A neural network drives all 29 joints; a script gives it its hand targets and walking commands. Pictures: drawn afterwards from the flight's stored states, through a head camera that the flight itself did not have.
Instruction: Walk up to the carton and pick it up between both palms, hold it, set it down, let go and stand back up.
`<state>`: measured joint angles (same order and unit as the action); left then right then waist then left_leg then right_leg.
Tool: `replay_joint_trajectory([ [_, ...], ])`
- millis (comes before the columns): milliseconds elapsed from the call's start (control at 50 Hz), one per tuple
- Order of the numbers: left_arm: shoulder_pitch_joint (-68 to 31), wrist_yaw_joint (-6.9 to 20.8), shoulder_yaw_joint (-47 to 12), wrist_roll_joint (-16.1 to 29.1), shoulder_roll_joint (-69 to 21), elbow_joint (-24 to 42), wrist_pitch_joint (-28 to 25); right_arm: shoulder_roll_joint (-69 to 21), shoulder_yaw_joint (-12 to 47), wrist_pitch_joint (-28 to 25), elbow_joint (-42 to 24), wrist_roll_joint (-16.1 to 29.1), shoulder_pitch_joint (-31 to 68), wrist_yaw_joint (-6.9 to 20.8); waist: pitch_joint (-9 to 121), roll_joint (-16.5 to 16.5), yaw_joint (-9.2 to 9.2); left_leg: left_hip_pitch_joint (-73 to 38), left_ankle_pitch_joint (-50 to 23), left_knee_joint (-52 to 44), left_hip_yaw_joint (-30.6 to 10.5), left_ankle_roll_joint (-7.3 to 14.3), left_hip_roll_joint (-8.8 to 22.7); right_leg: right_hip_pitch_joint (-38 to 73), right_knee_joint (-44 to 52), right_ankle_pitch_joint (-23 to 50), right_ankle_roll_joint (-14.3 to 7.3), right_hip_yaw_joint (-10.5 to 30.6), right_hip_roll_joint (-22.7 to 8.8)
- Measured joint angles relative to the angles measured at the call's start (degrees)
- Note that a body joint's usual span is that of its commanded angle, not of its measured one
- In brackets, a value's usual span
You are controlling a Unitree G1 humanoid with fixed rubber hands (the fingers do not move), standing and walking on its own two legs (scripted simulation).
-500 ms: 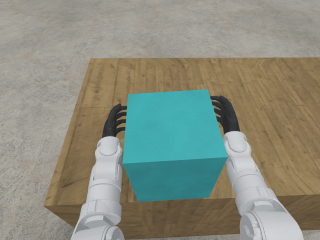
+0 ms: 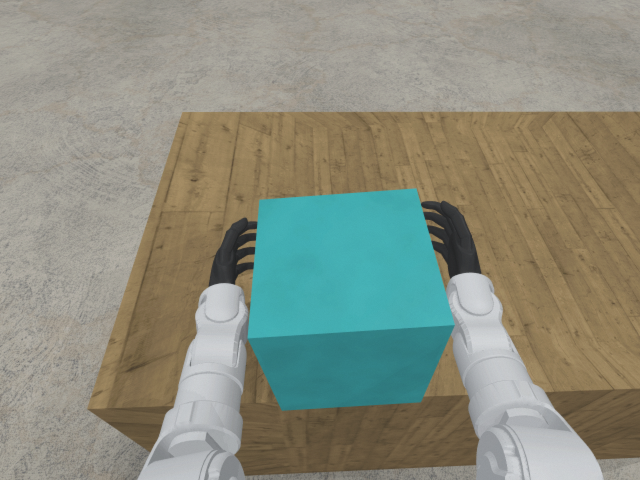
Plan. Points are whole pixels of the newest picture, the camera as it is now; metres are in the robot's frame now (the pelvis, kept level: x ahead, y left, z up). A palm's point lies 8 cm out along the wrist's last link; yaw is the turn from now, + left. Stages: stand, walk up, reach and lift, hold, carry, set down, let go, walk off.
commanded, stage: set down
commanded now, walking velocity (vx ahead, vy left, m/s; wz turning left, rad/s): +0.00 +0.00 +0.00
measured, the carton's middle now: (344, 306) +0.36 -0.01 -0.02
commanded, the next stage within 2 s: none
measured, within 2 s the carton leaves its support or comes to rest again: neither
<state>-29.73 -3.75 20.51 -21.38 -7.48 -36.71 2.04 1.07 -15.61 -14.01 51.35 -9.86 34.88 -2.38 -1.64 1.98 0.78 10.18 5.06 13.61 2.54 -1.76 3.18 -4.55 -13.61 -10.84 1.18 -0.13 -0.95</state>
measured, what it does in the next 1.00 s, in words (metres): stands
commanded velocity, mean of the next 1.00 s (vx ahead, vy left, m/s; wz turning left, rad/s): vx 0.00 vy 0.00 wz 0.00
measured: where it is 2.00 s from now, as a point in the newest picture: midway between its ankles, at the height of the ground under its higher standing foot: outside the picture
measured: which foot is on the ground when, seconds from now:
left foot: down 0.00-1.00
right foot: down 0.00-1.00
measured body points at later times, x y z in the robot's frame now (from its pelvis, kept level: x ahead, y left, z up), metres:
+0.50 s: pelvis +0.00 +0.00 +0.00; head +0.04 +0.01 +0.45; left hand +0.38 +0.15 +0.04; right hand +0.40 -0.16 +0.06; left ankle +0.02 +0.14 -0.75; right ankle -0.04 -0.13 -0.75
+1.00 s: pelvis +0.00 +0.00 +0.00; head +0.04 +0.01 +0.45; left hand +0.38 +0.15 +0.04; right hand +0.40 -0.16 +0.06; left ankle +0.02 +0.14 -0.75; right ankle -0.04 -0.13 -0.75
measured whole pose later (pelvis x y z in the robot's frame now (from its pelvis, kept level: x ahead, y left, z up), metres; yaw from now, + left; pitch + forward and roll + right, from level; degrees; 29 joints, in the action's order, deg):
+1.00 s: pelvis +0.00 +0.00 +0.00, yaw +0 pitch +1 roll +0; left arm -29.9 -2.8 25.3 -23.9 -9.8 -37.9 -4.7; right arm -0.5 -21.4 -16.2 51.4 -15.5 35.0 -0.1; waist -3.1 2.0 0.5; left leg 10.2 5.9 14.8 2.5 -1.8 3.2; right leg -4.9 -15.7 -12.1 1.1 -0.2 -1.0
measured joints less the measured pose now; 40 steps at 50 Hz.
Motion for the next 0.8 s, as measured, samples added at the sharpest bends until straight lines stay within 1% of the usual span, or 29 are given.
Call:
replay_joint_trajectory([
  [260, 0.0, -0.1, 1.4, -0.6, -0.6, -1.2, -2.8, -0.6, -2.2, -0.7, 0.1, -1.8, 0.0, 0.9, -0.1, 0.0, 0.01, 0.0, 0.0, 0.0, 0.0, 0.0, 0.0, 0.0, -0.1, -0.1, 0.0, 0.0, 0.0],
  [420, 0.0, -0.1, 2.1, -1.1, -1.2, -1.2, -3.8, -0.9, -3.6, -1.1, 0.1, -3.2, 0.0, 1.6, -0.3, 0.0, 0.0, 0.0, 0.1, 0.0, 0.0, 0.0, 0.0, -0.3, -0.6, -0.4, 0.0, -0.1, 0.0],
  [800, -0.1, 0.8, 4.4, -2.3, -2.1, -1.2, -5.6, -1.5, -5.6, -1.8, 0.1, -5.5, 0.2, 2.3, -1.0, 0.0, -0.12, 0.0, 0.7, 1.0, 0.0, 0.0, 0.0, -0.4, -1.8, -1.1, 0.0, 0.0, 0.0],
])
